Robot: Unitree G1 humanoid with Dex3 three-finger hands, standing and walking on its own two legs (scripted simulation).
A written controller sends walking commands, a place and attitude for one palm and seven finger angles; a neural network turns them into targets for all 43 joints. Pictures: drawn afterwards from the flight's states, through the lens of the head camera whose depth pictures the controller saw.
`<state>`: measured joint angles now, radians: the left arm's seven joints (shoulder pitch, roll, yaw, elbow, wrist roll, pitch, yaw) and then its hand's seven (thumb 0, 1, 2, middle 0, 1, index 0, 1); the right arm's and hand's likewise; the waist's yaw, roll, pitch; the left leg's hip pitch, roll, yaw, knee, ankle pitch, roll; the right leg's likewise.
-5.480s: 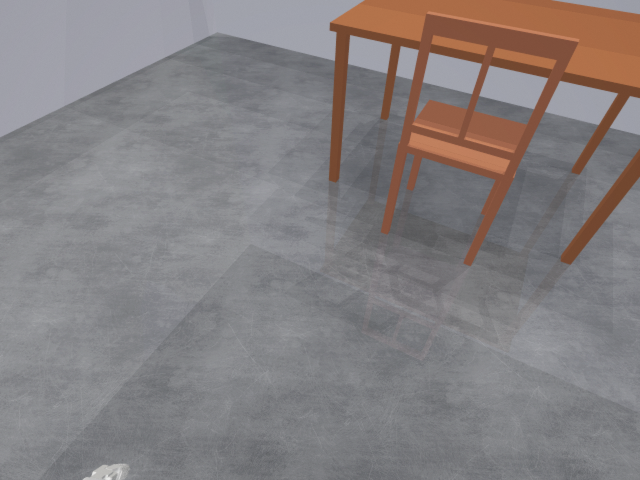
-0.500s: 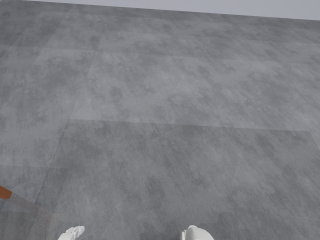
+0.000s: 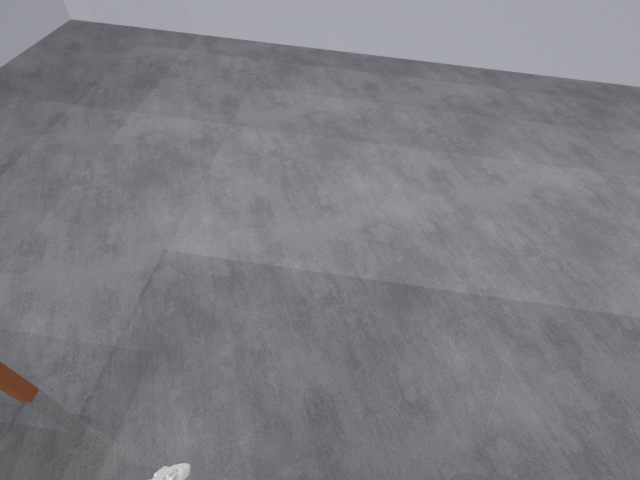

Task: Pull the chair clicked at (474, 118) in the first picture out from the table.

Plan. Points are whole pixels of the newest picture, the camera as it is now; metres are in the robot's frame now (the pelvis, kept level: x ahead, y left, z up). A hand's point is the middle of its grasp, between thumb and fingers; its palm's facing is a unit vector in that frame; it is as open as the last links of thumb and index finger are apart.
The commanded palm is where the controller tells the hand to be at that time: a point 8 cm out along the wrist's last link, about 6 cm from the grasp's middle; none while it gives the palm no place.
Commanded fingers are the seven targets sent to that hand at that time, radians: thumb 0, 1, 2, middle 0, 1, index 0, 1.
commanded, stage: turn to face it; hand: left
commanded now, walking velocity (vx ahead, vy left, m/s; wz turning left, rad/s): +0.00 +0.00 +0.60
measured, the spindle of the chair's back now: out of the picture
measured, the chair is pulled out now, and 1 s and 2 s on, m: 0.00 0.00 0.00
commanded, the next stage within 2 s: none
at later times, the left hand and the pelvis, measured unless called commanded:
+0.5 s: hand out of the picture +0.04 +0.22 -0.14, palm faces +0.25 -0.94 -0.24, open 7.4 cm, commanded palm none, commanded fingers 0.00 0.90 0.90 -0.20 -0.30 -0.20 -0.30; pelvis -0.03 +0.00 +0.02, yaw +14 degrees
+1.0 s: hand out of the picture -0.14 +0.17 -0.16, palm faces +0.57 -0.79 -0.24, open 7.4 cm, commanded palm none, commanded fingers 0.00 0.90 0.90 -0.20 -0.30 -0.20 -0.30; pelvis -0.06 -0.02 +0.01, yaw +34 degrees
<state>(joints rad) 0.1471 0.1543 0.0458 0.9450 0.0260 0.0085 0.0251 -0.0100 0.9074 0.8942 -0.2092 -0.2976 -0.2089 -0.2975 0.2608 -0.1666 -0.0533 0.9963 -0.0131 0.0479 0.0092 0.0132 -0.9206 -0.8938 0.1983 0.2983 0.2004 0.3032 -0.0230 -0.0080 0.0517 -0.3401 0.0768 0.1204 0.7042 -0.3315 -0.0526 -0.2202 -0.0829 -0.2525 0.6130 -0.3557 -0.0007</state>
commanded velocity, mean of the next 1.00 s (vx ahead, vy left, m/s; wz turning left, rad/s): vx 0.00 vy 0.00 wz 0.60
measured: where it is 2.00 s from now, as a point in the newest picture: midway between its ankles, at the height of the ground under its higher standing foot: outside the picture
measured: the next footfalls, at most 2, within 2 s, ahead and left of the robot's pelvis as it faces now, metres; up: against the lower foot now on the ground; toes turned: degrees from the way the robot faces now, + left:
right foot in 0.60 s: +0.03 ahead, -0.14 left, +0.00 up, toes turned +17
left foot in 1.02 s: -0.10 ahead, +0.10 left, +0.00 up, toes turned +41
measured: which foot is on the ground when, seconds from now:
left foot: down 0.00-0.58, up 0.60-1.00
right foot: down 0.00-0.02, up 0.04-0.58, down 0.60-1.00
